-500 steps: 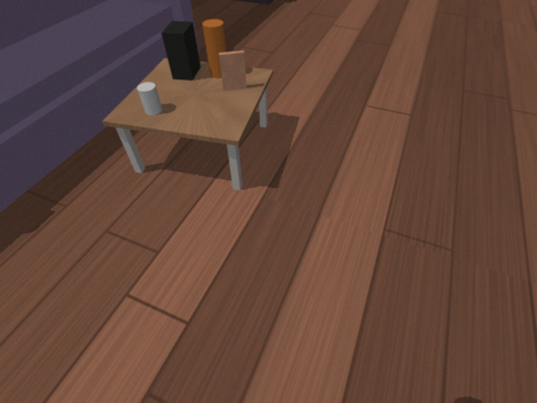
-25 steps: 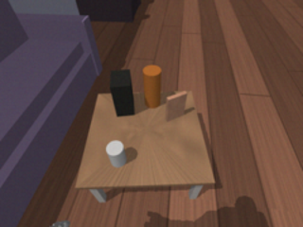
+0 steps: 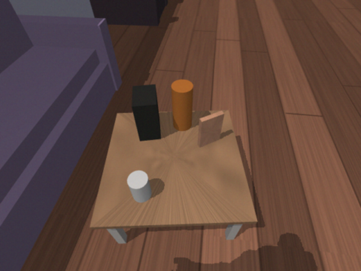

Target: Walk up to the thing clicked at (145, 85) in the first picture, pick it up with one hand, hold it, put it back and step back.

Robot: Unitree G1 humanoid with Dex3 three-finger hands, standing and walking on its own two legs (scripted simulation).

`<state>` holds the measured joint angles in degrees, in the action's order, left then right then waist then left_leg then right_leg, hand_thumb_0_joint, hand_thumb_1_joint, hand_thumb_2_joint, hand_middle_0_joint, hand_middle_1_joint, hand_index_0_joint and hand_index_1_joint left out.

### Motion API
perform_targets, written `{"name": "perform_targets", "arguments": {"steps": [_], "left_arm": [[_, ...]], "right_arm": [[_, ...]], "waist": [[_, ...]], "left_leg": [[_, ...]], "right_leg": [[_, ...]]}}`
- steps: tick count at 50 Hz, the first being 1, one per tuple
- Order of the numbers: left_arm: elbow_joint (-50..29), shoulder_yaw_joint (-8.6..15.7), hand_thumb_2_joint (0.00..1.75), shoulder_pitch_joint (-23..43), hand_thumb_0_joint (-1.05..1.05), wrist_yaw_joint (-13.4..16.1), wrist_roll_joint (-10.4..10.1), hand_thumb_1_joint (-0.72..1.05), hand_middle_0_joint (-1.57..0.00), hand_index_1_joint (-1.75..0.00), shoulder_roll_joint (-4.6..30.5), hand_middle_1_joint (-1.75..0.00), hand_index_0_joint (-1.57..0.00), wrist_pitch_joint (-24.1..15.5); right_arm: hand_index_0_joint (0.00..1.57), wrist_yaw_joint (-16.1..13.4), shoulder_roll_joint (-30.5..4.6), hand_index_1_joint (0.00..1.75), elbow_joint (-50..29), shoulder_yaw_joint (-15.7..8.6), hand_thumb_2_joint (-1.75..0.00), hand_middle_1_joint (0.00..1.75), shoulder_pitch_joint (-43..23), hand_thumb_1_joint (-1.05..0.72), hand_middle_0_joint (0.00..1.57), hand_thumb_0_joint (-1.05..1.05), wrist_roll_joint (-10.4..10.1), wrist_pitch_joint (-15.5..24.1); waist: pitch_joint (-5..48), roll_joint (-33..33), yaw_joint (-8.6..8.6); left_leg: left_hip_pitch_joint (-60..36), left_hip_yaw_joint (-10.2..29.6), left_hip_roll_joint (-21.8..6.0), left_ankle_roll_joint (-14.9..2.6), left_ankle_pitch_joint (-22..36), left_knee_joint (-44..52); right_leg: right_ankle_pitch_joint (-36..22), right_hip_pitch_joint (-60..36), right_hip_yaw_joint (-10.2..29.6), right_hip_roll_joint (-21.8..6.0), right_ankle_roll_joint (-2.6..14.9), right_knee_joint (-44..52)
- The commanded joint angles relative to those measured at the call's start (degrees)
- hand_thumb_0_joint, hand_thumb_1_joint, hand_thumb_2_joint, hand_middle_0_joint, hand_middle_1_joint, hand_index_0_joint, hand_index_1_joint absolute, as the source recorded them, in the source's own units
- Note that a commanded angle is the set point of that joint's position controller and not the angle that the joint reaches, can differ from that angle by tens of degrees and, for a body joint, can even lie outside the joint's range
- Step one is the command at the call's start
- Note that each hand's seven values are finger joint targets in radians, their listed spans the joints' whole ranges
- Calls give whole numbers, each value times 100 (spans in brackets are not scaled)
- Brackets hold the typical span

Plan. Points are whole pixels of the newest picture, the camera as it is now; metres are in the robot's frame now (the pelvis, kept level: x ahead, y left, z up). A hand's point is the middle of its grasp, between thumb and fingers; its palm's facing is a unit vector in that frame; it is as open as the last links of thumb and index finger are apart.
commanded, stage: walk up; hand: left
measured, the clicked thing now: (140, 186) +0.48 +0.21 -0.36
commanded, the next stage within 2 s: stand in 0.12 s
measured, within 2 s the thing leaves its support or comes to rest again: neither
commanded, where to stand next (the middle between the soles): +0.05 -0.02 m, yaw +2 degrees
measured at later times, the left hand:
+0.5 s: hand out of the picture +0.08 +0.26 -0.15, palm faces -0.01 -0.94 -0.35, open 7.4 cm
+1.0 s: hand out of the picture +0.07 +0.26 -0.16, palm faces -0.01 -0.94 -0.34, open 7.4 cm
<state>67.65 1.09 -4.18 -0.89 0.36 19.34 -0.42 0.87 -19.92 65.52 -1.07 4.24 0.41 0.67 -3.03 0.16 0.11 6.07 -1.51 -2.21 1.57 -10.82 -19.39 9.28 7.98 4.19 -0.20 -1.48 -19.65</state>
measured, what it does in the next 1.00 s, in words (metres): stands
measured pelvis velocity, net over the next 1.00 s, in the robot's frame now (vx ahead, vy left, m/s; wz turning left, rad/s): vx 0.01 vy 0.00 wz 0.03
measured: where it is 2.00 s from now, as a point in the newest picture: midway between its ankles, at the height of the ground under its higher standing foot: outside the picture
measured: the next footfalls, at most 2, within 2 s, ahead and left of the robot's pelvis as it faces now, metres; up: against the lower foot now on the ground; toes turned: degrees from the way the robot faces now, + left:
none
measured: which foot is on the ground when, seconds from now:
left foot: down 0.00-1.00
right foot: down 0.00-1.00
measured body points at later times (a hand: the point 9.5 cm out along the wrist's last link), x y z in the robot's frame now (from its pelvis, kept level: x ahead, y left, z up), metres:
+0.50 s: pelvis +0.01 +0.00 +0.00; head +0.02 +0.00 +0.45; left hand +0.09 +0.31 -0.13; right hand +0.09 -0.30 -0.13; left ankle +0.00 +0.14 -0.75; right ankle +0.02 -0.14 -0.75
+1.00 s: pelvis +0.01 +0.00 +0.00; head +0.01 +0.00 +0.45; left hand +0.07 +0.31 -0.13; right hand +0.09 -0.30 -0.13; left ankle +0.00 +0.14 -0.75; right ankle +0.02 -0.14 -0.75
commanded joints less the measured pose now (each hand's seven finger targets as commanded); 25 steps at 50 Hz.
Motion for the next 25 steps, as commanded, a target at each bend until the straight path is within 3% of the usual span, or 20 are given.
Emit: {"name": "perform_targets", "arguments": {"steps": [1, 5, 6, 16, 25], "left_arm": [[-363, 185, 90, 350, 0, 113, -1, 90, -20, -30, 1183, -30, -20, -124], [-373, 188, 90, 319, 0, 120, -4, 90, -20, -30, 1200, -30, -20, -124], [-405, 186, 90, 259, 0, 137, 20, 90, -20, -30, 1316, -30, -20, -164], [-490, 150, 90, 192, 0, 142, 14, 90, -20, -30, 1287, -30, -20, -148], [-568, 130, 90, 120, 0, 144, 12, 90, -20, -30, 1346, -30, -20, -162]], "right_arm": [[20, -94, -1239, 30, -363, -226, -90, 30, -270, -90, 20, 0, -20, 128], [20, -94, -1212, 30, -374, -208, -90, 30, -290, -90, 20, 0, -15, 119], [20, -103, -1244, 30, -389, -210, -90, 30, -308, -90, 20, 0, 35, 114], [20, -94, -1237, 30, -381, -167, -90, 30, -221, -90, 20, 0, 13, 80], [20, -93, -1268, 30, -385, -169, -90, 30, -120, -90, 20, 0, 17, 96]], "waist": [[549, 16, -49], [506, -16, -22], [537, -68, -47], [442, 14, -41], [636, -58, -52]], "left_leg": [[-219, 408, -576, -272, 473, 344], [-204, 387, -553, -259, 546, 354], [-269, 482, -600, -253, 940, 300], [-71, 520, -554, -222, 396, 420], [-245, 499, -582, -230, 974, 319]], "right_leg": [[-669, 0, 316, -581, 217, 308], [-843, -18, 329, -596, 199, 301], [-1169, -78, 322, -653, 203, 244], [-650, -118, 276, -643, 186, 368], [-1138, -213, 230, -696, 202, 283]]}}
